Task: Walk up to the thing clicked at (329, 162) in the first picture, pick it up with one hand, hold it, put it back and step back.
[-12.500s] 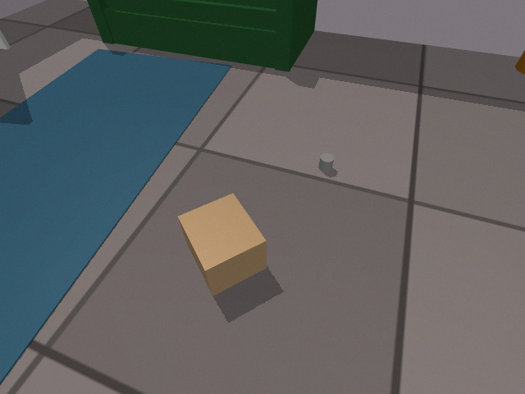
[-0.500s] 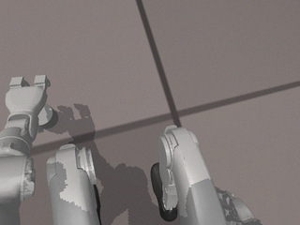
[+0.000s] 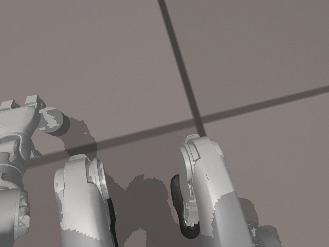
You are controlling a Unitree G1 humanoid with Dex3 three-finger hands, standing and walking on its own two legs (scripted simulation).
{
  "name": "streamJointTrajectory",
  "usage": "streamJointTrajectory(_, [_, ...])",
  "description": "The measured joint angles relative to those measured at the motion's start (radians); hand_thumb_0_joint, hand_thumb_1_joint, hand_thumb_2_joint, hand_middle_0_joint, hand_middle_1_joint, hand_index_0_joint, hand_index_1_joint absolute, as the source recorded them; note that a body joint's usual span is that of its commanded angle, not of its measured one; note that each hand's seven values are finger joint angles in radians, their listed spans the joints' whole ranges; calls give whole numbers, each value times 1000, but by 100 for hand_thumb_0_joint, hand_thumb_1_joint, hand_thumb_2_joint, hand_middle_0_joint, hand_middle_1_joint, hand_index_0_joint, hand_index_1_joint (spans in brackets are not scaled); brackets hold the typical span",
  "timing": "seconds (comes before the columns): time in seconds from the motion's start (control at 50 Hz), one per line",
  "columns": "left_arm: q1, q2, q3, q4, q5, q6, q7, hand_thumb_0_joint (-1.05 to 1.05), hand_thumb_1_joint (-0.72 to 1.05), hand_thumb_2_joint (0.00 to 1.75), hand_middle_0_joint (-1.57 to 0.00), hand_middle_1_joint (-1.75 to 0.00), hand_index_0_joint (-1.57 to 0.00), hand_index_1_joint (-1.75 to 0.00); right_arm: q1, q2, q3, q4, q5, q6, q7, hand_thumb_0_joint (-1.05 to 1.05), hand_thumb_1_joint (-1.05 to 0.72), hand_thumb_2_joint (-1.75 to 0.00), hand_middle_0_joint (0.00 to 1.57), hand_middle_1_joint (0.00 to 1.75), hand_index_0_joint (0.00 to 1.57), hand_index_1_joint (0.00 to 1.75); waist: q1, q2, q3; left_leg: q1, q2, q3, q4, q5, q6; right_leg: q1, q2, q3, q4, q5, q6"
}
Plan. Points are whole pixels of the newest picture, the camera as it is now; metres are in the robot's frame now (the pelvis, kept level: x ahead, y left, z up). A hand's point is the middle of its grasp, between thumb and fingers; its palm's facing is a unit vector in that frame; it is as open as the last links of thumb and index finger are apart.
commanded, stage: close in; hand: left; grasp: from above
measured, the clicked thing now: (53, 122) +0.45 +0.27 -0.28
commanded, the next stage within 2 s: rest palm in 0.06 s
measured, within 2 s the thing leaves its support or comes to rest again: neither
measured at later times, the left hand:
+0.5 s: hand (49, 117) +0.45 +0.26 -0.23, palm faces -0.43 -0.09 -0.90, open 14.2 cm
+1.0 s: hand (54, 123) +0.44 +0.26 -0.25, palm faces -0.42 -0.09 -0.90, open 14.2 cm
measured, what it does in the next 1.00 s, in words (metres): stands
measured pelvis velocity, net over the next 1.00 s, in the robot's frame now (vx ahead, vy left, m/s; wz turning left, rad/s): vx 0.01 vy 0.01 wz -0.08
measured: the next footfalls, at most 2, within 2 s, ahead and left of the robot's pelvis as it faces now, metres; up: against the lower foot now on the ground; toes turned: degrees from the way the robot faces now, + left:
none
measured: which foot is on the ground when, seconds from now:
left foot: down 0.00-1.00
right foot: down 0.00-1.00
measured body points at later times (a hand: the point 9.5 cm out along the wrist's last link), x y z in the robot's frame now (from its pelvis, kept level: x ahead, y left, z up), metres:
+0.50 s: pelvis +0.01 +0.00 -0.02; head +0.26 +0.07 +0.35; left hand +0.47 +0.26 -0.17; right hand +0.05 -0.27 -0.11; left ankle +0.08 +0.14 -0.29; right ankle +0.10 -0.13 -0.29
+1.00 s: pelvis +0.01 +0.01 -0.03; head +0.25 +0.10 +0.34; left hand +0.45 +0.26 -0.20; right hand +0.04 -0.27 -0.10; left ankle +0.08 +0.14 -0.29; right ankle +0.10 -0.13 -0.29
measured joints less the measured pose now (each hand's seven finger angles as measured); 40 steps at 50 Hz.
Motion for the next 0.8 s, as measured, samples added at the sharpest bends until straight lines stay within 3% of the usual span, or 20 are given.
streamJointTrajectory(0.04, [40,-13,-21,-56,24,-38,32,0,-53,98,-8,-106,-9,-104,-6,-2,-16,4,-1,4,-7,0,-91,-90,20,30,21,30,16,-9,-14,-1,-4,4,3,-2,2,4,-4,3,3,-7,1])
streamJointTrajectory(0.1, [28,-29,-48,-7,81,-68,102,0,-54,98,-8,-105,-9,-103,-36,-6,-23,15,-8,6,-15,0,-91,-90,20,30,21,30,19,-24,-37,-2,-7,12,6,-4,9,8,-8,10,8,-16,3])
streamJointTrajectory(0.2, [-59,-27,-47,154,164,-36,218,0,-55,100,-9,-101,-9,-101,-103,-8,-14,10,-26,-20,-16,0,-91,-90,20,30,20,30,-19,-44,-53,-16,-8,12,14,0,15,0,-7,10,11,-13,6])
streamJointTrajectory(0.3, [-159,-4,-20,288,194,20,285,0,-55,102,-9,-99,-8,-99,-142,-7,9,10,-52,-50,6,0,-91,-90,20,30,20,30,-71,-52,-40,-34,-10,1,32,2,14,-15,-3,4,23,-7,14])
streamJointTrajectory(0.36, [-206,19,-6,348,192,51,293,0,-55,102,-8,-99,-7,-99,-141,-8,29,8,-68,-61,23,0,-91,-90,20,30,20,30,-98,-52,-24,-44,-7,-8,45,-1,12,-26,2,-2,31,-4,15])
streamJointTrajectory(0.46, [-221,52,40,362,159,73,281,0,-53,101,-8,-99,-7,-99,-103,-10,60,10,-87,-71,51,0,-91,-90,20,30,20,30,-122,-40,9,-51,1,-23,66,-17,8,-39,13,-14,41,-6,15])
streamJointTrajectory(0.64, [-159,115,123,324,99,38,218,0,-52,99,-7,-100,-7,-100,-22,-11,92,21,-106,-73,77,0,-91,-90,20,30,20,30,-128,-28,79,-39,7,-41,93,-40,-1,-37,23,-25,62,-12,14])
streamJointTrajectory(0.72, [-141,133,107,312,91,-6,206,0,-52,99,-7,-100,-7,-100,-6,-12,98,35,-115,-73,80,0,-90,-90,20,30,20,30,-119,-35,86,-39,5,-50,100,-39,-4,-35,23,-32,66,-11,12])
streamJointTrajectory(0.8, [-139,139,73,318,115,-54,216,0,-52,99,-8,-99,-7,-99,-10,-19,106,40,-122,-82,81,0,-90,-90,20,30,20,30,-116,-48,83,-37,2,-61,112,-41,-6,-27,24,-40,69,-11,14])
